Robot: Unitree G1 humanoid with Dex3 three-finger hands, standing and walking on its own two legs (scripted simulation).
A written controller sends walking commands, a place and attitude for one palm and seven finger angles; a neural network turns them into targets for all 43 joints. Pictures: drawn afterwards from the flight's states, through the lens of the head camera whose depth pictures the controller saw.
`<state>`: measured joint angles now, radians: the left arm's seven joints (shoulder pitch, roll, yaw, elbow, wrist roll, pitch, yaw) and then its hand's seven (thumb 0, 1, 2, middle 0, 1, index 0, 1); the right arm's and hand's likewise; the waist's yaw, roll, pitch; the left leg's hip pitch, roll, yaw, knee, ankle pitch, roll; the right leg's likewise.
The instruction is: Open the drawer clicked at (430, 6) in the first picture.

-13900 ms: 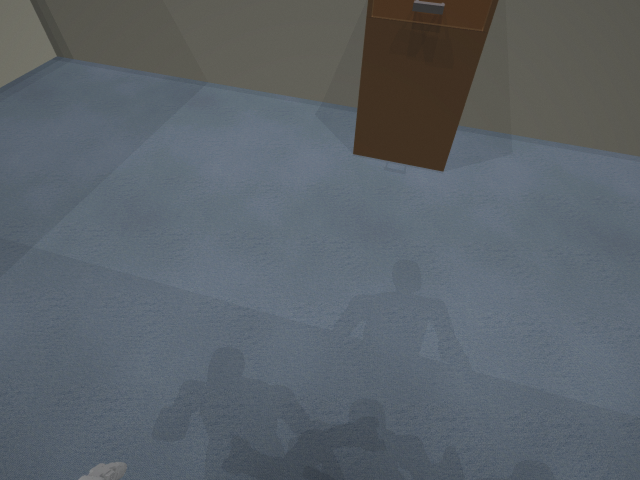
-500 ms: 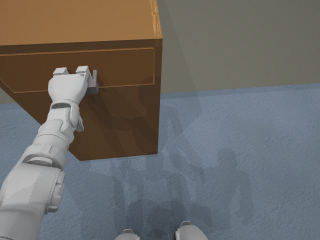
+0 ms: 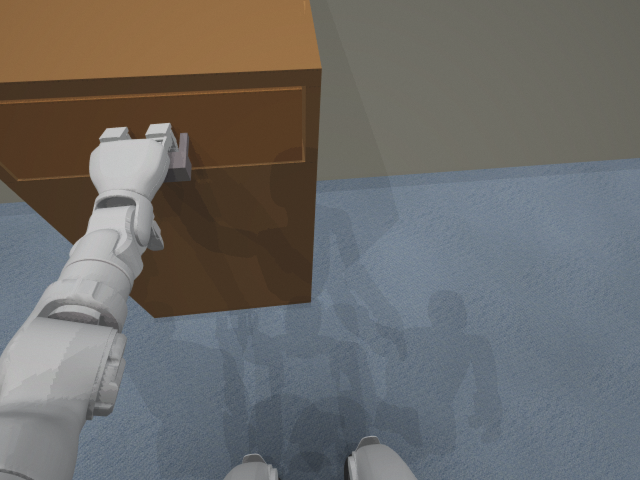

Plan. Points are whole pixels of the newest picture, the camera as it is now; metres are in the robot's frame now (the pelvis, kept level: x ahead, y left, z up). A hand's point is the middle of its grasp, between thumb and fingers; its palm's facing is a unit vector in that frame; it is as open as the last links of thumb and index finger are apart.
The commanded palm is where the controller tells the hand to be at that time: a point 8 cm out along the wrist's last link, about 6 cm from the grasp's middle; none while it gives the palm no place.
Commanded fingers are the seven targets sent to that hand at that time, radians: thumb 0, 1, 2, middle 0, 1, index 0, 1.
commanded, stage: close the thumb around the handle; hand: left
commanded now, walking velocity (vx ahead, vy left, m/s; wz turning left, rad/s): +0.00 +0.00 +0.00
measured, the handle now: (147, 155) +0.54 +0.20 +0.03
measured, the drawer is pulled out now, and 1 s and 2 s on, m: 0.00 0.01 0.08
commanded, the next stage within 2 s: pull the drawer open in 0.54 s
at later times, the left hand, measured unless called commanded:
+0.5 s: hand (148, 191) +0.50 +0.20 +0.01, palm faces -0.06 -0.01 -1.00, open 6.0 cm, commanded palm +0.47 +0.19 +0.07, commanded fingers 0.00 0.90 0.90 -0.40 -1.35 -0.40 -1.35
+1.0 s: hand (147, 199) +0.49 +0.20 +0.01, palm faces -0.05 -0.02 -1.00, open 6.0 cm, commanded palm +0.47 +0.19 +0.07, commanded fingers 0.00 0.90 0.90 -0.40 -1.35 -0.40 -1.35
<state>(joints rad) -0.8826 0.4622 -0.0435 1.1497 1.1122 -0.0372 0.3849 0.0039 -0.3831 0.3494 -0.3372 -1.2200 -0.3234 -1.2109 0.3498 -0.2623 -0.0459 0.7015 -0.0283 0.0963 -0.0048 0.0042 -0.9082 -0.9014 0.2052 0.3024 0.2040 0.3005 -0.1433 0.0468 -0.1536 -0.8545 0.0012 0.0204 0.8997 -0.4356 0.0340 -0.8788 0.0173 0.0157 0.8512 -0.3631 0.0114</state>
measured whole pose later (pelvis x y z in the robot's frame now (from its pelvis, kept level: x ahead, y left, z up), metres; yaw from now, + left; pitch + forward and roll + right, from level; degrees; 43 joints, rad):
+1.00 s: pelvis +0.03 -0.01 +0.01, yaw +1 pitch +21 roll -1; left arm -0.72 0.40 -0.07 1.00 1.11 -0.04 0.40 0.00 0.64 0.79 -0.37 -1.35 -0.41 -1.35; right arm 0.31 -0.25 -0.08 0.72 -0.04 0.11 0.01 0.00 -0.91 -0.90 0.20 0.30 0.20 0.30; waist -0.08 0.06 -0.17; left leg -0.75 0.00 0.01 0.84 -0.45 0.02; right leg -0.77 0.02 0.00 0.80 -0.39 0.00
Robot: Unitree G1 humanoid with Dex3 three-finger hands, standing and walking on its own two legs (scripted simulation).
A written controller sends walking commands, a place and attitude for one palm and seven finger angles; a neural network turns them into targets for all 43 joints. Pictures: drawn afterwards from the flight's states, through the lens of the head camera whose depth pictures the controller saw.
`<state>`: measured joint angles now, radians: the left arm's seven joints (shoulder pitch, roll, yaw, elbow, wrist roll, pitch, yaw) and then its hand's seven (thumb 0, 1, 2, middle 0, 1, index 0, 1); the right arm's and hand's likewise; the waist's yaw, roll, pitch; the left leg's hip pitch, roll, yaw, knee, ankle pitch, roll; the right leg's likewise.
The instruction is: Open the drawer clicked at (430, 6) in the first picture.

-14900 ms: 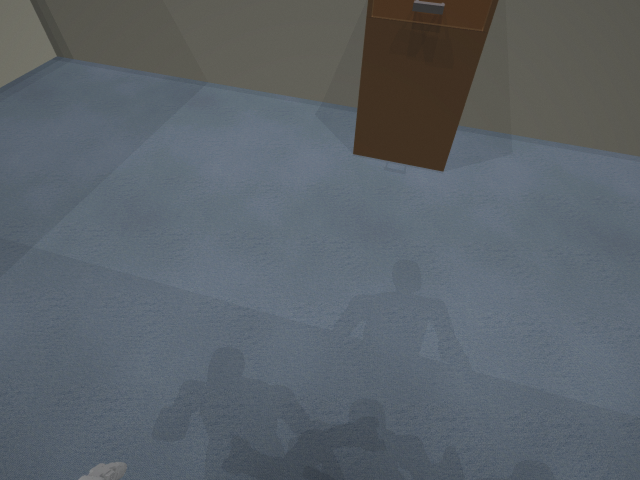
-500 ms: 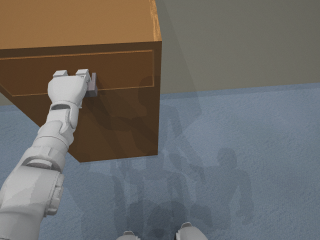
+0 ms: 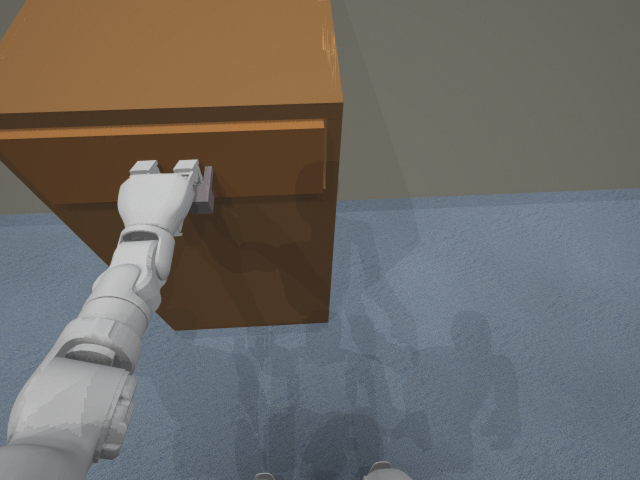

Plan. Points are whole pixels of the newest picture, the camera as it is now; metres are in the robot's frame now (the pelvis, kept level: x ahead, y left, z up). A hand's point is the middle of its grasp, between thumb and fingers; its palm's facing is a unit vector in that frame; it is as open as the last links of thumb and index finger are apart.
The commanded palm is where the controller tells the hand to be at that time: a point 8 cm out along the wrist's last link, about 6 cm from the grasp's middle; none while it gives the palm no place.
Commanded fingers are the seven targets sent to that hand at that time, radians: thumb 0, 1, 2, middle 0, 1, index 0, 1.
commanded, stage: pull the drawer open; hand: left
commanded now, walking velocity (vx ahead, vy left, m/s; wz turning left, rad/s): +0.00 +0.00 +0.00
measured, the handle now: (172, 187) +0.50 +0.20 +0.02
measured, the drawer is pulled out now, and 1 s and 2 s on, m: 0.01 0.08 0.27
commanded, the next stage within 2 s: none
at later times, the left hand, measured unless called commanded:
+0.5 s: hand (170, 231) +0.44 +0.20 +0.00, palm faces -0.05 -0.03 -1.00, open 6.0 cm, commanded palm +0.40 +0.19 +0.06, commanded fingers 0.00 0.90 0.90 -0.40 -1.35 -0.40 -1.35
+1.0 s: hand (164, 266) +0.39 +0.20 +0.00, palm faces -0.05 -0.01 -1.00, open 6.0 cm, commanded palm +0.37 +0.20 +0.06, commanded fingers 0.00 0.90 0.90 -0.40 -1.35 -0.40 -1.35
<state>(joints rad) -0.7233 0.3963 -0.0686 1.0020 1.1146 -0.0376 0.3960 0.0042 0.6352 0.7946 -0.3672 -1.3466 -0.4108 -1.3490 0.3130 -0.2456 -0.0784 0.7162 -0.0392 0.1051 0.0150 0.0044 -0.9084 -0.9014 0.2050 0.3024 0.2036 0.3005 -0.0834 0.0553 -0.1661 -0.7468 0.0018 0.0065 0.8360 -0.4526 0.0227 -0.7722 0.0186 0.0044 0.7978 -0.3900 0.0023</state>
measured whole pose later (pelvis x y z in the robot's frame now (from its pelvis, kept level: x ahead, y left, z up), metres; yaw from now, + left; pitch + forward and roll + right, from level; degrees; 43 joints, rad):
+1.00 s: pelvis -0.01 +0.00 +0.01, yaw +1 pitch +15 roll +0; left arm -0.53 0.33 -0.14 0.85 1.11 0.00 0.40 0.00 0.63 0.79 -0.38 -1.35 -0.41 -1.35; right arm 0.19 -0.23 -0.06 0.66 -0.01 0.09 -0.02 0.01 -0.91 -0.90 0.20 0.30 0.20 0.30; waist -0.02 0.04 -0.15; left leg -0.63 -0.01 0.01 0.79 -0.42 0.02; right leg -0.67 0.01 0.01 0.78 -0.38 0.00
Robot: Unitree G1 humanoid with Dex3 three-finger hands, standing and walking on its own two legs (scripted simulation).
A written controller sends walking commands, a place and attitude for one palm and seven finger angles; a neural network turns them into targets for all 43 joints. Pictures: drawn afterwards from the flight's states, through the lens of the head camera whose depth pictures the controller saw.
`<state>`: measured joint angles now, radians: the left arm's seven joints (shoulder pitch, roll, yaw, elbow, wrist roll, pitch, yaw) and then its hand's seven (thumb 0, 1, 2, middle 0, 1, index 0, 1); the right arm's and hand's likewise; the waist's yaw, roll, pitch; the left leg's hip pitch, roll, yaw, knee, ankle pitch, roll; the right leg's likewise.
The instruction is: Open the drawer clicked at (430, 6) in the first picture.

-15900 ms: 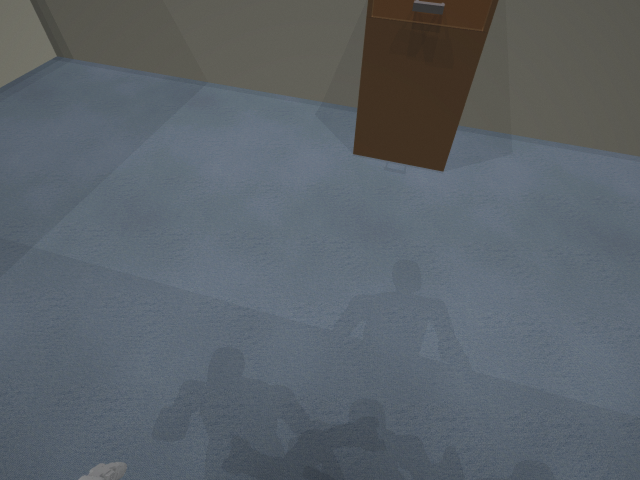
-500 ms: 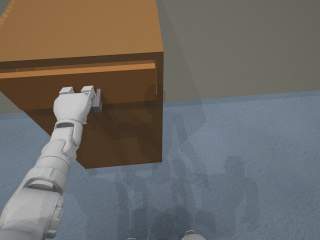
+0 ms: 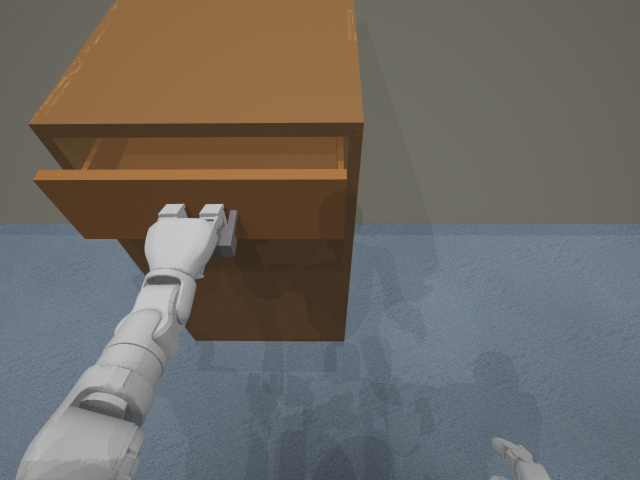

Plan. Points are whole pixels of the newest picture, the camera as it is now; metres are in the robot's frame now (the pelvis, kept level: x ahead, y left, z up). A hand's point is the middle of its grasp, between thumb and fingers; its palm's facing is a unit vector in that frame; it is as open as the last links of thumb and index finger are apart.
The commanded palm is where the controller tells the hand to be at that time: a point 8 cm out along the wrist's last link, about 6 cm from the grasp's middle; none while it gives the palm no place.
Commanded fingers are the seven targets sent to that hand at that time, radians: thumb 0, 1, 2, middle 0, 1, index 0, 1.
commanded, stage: pull the drawer open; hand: left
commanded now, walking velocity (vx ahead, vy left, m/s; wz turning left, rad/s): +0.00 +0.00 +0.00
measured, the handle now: (197, 229) +0.45 +0.20 +0.02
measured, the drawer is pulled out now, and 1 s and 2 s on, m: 0.08 0.27 0.30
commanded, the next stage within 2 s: open the thumb to release the handle in 1.44 s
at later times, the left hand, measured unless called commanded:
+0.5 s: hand (184, 311) +0.33 +0.20 +0.00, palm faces -0.01 -0.07 -1.00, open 6.1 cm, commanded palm +0.28 +0.19 +0.05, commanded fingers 0.00 0.90 0.90 -0.40 -1.35 -0.40 -1.35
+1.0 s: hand (164, 406) +0.21 +0.19 +0.00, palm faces -0.03 -0.11 -0.99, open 6.2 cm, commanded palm +0.17 +0.19 +0.05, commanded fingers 0.00 0.90 0.90 -0.40 -1.35 -0.40 -1.35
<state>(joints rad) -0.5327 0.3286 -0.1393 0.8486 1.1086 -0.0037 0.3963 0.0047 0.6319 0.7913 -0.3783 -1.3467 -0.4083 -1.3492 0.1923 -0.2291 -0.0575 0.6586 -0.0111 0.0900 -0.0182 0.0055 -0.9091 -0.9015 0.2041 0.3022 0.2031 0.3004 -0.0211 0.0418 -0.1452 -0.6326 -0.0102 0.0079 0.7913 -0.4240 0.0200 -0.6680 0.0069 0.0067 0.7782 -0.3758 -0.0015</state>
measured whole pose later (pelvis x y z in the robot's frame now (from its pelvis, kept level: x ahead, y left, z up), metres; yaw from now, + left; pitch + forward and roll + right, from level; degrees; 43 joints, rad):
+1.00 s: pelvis +0.01 -0.01 +0.00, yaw -2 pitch +9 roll +1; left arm 0.41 0.32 -0.13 -0.04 1.10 0.01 0.41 0.07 0.61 0.75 -0.31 -1.35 -0.41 -1.35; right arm 0.08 -0.20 0.00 0.56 -0.04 0.05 0.05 0.01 -0.91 -0.90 0.20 0.30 0.20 0.30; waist 0.07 0.04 -0.13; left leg -0.49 0.01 0.03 0.79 -0.46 0.00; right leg -0.55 0.03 0.03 0.81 -0.42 -0.02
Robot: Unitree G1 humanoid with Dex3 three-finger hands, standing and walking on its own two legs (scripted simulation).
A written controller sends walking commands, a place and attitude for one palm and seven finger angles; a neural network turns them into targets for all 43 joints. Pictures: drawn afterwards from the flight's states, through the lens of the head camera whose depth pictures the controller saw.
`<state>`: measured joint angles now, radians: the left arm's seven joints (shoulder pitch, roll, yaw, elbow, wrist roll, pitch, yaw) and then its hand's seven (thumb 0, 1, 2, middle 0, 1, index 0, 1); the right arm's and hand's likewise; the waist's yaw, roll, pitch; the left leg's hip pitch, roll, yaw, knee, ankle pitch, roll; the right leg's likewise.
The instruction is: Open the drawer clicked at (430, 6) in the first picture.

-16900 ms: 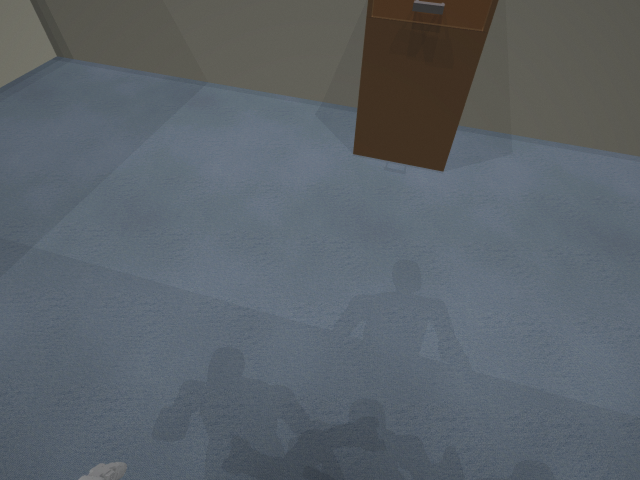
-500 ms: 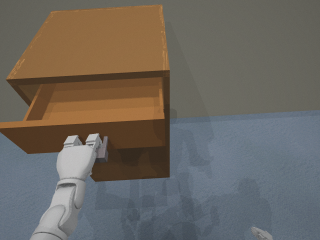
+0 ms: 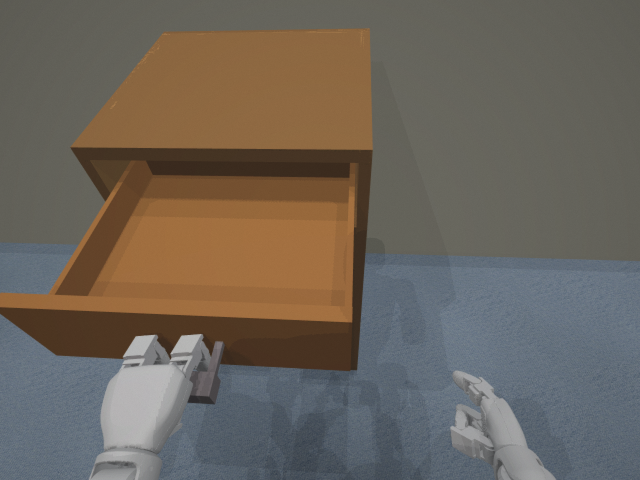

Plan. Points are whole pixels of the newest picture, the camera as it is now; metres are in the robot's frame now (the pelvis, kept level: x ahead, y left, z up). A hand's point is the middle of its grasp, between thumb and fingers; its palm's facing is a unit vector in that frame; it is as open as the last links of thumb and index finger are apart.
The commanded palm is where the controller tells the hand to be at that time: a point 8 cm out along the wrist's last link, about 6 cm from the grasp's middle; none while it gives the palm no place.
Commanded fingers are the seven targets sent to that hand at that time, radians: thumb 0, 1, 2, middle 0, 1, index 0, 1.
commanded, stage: pull the drawer open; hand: left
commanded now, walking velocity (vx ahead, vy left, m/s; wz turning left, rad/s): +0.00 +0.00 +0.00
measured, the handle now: (175, 366) +0.24 +0.21 +0.02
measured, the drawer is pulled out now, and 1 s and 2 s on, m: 0.27 0.30 0.29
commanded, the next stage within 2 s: open the thumb to release the handle in 0.44 s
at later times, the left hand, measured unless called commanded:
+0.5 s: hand (162, 440) +0.16 +0.21 +0.00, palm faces +0.00 -0.09 -1.00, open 6.0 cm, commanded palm +0.11 +0.21 +0.05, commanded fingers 0.00 0.90 0.90 -0.40 -1.35 -0.40 -1.35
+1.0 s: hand (163, 436) +0.17 +0.21 +0.00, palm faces +0.01 -0.10 -0.99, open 11.5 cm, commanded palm +0.13 +0.21 +0.05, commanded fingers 0.00 -0.50 0.30 -0.30 -1.20 -0.30 -1.20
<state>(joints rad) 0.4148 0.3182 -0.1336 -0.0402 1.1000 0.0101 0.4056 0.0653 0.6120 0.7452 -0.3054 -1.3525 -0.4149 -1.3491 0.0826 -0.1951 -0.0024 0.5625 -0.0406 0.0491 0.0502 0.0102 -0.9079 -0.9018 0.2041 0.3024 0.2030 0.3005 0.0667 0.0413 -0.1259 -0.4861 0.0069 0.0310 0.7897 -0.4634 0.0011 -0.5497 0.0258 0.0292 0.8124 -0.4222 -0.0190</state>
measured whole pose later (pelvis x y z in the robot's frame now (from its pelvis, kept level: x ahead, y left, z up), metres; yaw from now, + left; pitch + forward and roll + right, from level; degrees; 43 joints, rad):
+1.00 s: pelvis -0.03 -0.01 +0.00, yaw +1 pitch +7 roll +1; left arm 0.40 0.33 -0.12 -0.02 1.08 0.00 0.42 0.01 -0.13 0.46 -0.34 -1.26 -0.34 -1.24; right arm 0.08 -0.21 0.00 0.60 -0.04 0.05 -0.02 0.01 -0.91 -0.90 0.20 0.30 0.20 0.30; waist 0.08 0.04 -0.10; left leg -0.50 0.01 0.02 0.80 -0.43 -0.01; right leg -0.56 0.02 0.02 0.84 -0.40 -0.03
